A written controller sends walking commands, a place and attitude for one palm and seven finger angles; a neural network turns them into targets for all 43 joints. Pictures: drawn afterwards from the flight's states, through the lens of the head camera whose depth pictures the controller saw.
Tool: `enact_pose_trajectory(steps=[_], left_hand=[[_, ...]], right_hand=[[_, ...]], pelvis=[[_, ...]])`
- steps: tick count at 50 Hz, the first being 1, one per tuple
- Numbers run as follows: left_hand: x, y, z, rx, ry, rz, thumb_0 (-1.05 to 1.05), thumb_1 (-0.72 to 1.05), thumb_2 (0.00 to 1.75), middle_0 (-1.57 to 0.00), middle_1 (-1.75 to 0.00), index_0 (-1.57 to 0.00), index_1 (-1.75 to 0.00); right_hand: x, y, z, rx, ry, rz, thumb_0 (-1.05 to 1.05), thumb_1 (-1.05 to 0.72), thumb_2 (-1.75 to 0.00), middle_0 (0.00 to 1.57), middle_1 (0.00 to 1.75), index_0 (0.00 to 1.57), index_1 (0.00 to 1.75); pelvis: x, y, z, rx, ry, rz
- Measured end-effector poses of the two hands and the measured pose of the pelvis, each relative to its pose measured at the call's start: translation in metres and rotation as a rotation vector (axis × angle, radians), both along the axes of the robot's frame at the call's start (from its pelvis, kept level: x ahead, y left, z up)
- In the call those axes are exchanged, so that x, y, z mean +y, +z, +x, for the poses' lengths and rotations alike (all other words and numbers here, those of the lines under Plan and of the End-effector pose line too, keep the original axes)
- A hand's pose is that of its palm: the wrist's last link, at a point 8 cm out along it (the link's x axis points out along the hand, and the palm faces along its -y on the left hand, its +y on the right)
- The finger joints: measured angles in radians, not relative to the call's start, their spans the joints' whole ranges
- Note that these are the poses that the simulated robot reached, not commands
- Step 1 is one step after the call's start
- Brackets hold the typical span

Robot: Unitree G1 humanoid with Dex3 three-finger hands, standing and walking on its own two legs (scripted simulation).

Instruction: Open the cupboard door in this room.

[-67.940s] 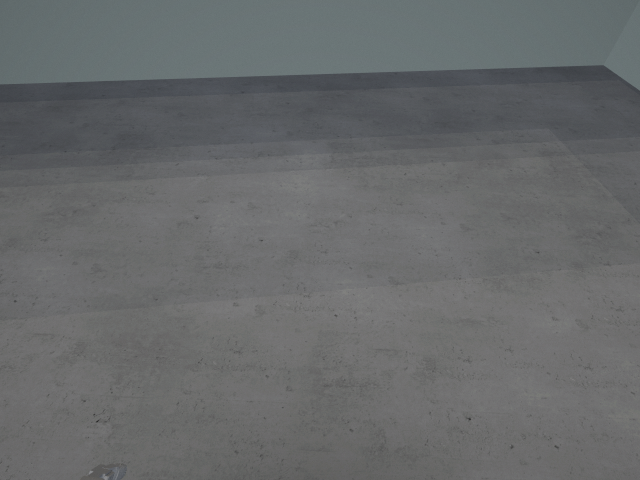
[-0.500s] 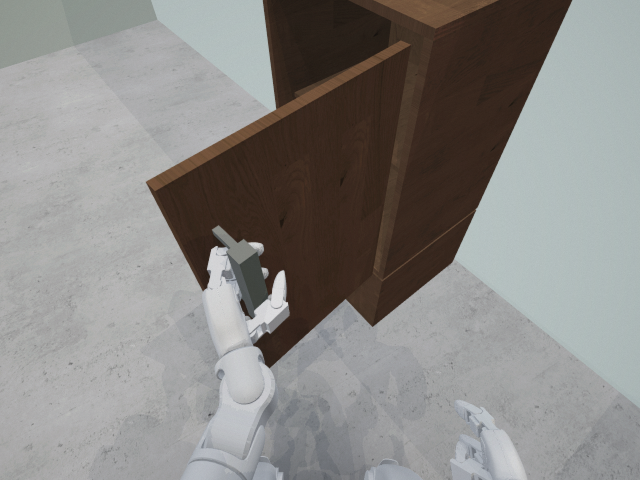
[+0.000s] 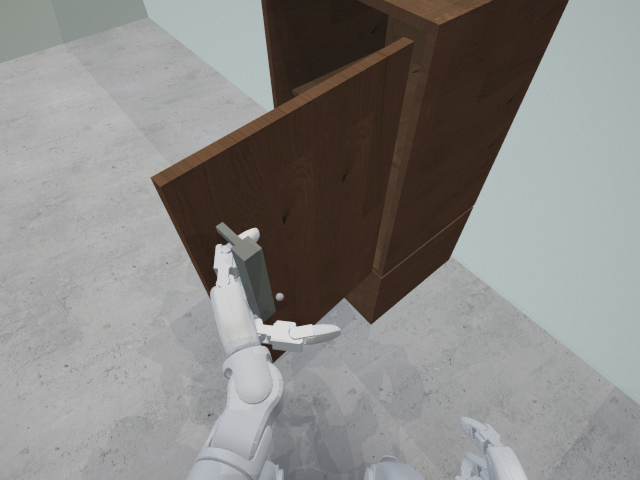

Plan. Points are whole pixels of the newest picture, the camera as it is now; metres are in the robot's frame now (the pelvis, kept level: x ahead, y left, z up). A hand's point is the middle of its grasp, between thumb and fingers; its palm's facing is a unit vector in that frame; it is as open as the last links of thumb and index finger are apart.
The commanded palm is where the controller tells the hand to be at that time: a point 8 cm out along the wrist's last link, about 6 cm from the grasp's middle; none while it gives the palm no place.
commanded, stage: open thumb and fingers to let go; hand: left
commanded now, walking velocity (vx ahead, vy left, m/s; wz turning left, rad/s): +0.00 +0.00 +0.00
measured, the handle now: (245, 273) +0.36 +0.11 +0.04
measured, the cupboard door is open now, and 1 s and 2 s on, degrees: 95 97 97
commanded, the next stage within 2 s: slide the hand sideways off the handle in 0.08 s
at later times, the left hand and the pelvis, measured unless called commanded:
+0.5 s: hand (272, 326) +0.29 +0.07 +0.05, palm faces -0.09 -1.00 +0.04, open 16.2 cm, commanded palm +0.27 +0.13 +0.04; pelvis -0.01 +0.02 +0.00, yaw +0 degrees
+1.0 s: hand (231, 369) +0.24 +0.11 +0.04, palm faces -0.04 -1.00 +0.00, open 16.2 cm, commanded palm +0.21 +0.17 +0.04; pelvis +0.00 +0.02 -0.01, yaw +0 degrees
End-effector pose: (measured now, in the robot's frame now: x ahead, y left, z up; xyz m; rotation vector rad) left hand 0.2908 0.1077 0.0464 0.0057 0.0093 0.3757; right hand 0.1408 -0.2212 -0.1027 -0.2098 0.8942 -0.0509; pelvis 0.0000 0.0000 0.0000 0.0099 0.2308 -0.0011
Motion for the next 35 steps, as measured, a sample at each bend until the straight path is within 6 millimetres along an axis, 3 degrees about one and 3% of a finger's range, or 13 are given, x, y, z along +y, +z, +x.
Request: enact_pose_trajectory(steps=[11, 16, 19, 23, 28, 35], left_hand=[[0.005, 0.0, -0.003, 0.0, -0.033, 0.014, -0.01, -0.49, 0.3, -0.39, -0.61, -0.37, -0.64], [0.017, -0.002, -0.008, -0.031, -0.375, 0.1, -0.01, -0.49, 0.3, -0.31, -0.47, -0.25, -0.49], [0.02, -0.002, -0.011, -0.018, -0.504, 0.056, -0.01, -0.49, 0.3, -0.25, -0.41, -0.2, -0.42], [0.019, -0.002, -0.014, -0.01, -0.482, -0.041, -0.01, -0.5, 0.3, -0.2, -0.35, -0.18, -0.36], [0.017, -0.002, -0.022, -0.031, -0.458, -0.027, -0.01, -0.5, 0.3, -0.17, -0.31, -0.17, -0.33], [0.031, -0.005, -0.036, -0.017, -0.445, -0.006, -0.01, -0.5, 0.3, -0.16, -0.3, -0.16, -0.31]], right_hand=[[0.013, 0.001, 0.007, -0.027, 0.029, 0.011, 0.01, -0.9, -0.9, 0.2, 0.3, 0.2, 0.3], [0.012, 0.002, 0.003, -0.045, 0.013, 0.008, 0.01, -0.9, -0.9, 0.2, 0.3, 0.2, 0.3], [0.01, 0.004, 0.0, -0.059, -0.01, 0.009, 0.01, -0.9, -0.9, 0.2, 0.3, 0.2, 0.3], [0.01, 0.007, -0.005, -0.071, -0.019, 0.006, 0.01, -0.9, -0.9, 0.2, 0.3, 0.2, 0.3], [0.012, 0.009, -0.006, -0.079, -0.013, 0.006, 0.01, -0.9, -0.9, 0.2, 0.3, 0.2, 0.3], [0.018, 0.01, 0.0, -0.089, -0.011, 0.016, 0.01, -0.9, -0.9, 0.2, 0.3, 0.2, 0.3]], pelvis=[[0.006, -0.002, -0.005, -0.003, 0.004, -0.005], [0.008, -0.004, -0.009, -0.012, 0.011, -0.008], [0.013, -0.004, -0.011, -0.025, 0.01, -0.014], [0.018, -0.003, -0.011, -0.025, 0.002, -0.011], [0.021, -0.006, -0.01, -0.016, -0.008, -0.006], [0.022, -0.008, -0.008, -0.017, -0.012, -0.009]])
